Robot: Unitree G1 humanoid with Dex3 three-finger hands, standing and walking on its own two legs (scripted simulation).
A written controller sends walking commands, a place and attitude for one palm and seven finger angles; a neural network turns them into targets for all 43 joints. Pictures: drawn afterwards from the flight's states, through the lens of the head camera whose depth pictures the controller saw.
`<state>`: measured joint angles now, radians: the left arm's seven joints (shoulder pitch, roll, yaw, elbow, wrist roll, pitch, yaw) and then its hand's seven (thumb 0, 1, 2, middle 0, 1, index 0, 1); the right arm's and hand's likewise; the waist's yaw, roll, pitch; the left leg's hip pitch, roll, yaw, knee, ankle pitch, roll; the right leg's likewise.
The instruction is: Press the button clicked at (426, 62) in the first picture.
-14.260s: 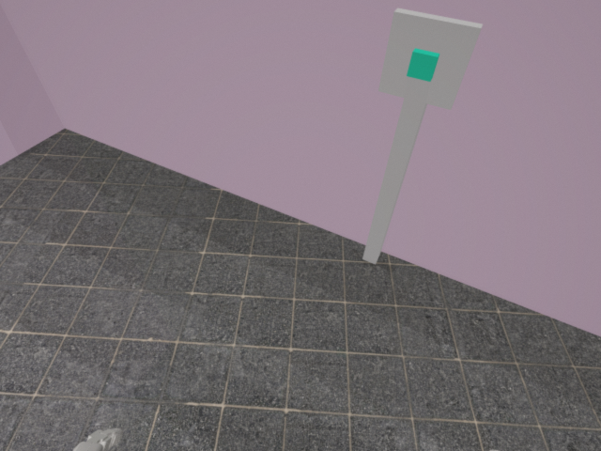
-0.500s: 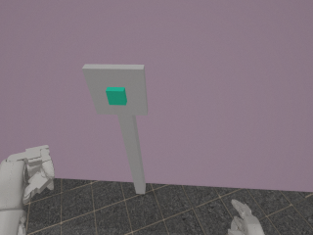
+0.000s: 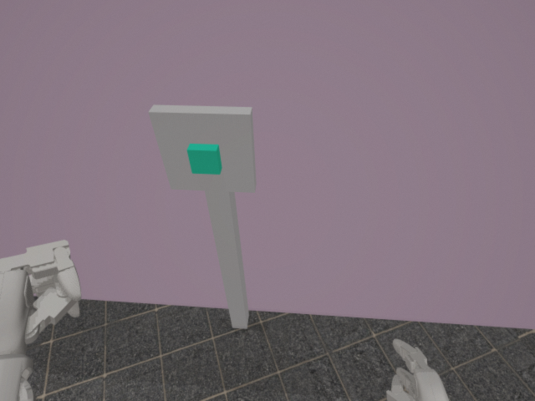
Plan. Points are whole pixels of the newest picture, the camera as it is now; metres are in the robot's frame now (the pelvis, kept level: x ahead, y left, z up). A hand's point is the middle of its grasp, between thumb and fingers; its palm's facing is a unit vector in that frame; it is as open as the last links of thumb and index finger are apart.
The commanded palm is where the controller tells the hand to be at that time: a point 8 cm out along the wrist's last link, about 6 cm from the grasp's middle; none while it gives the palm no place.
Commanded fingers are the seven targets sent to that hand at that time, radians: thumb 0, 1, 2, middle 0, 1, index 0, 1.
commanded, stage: step back with the hand held close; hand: left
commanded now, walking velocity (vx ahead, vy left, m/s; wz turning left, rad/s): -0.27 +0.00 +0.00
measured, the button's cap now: (205, 158) +0.55 +0.20 +0.08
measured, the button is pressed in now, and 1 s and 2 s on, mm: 0 0 0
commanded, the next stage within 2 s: stop stepping back and stand still in 1.26 s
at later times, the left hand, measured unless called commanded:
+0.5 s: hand (42, 328) +0.14 +0.26 +0.15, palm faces +0.39 -0.78 -0.49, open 3.1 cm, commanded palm +0.08 +0.29 +0.17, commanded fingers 0.00 0.90 0.90 -1.30 -1.50 -1.30 -1.50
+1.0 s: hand (26, 384) +0.09 +0.24 +0.15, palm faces +0.34 -0.81 -0.47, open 3.1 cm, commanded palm +0.02 +0.28 +0.17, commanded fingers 0.00 0.90 0.90 -1.30 -1.50 -1.30 -1.50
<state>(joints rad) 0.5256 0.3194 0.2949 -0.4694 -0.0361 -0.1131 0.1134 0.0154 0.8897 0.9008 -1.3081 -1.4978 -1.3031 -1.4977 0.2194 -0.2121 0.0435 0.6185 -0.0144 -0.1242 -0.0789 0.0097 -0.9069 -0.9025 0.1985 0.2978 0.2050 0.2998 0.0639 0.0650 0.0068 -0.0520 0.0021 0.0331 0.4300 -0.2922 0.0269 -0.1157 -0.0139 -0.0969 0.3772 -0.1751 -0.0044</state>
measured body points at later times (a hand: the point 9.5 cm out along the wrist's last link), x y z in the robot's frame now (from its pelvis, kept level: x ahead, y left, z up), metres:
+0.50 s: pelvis -0.05 +0.01 -0.01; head -0.04 +0.01 +0.44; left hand +0.11 +0.30 +0.18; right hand +0.14 -0.22 -0.09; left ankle -0.03 +0.10 -0.74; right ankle +0.03 -0.12 -0.74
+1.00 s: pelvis -0.12 +0.00 -0.01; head -0.07 +0.03 +0.44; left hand +0.06 +0.28 +0.18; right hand +0.07 -0.22 -0.09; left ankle -0.03 +0.10 -0.74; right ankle -0.21 -0.12 -0.74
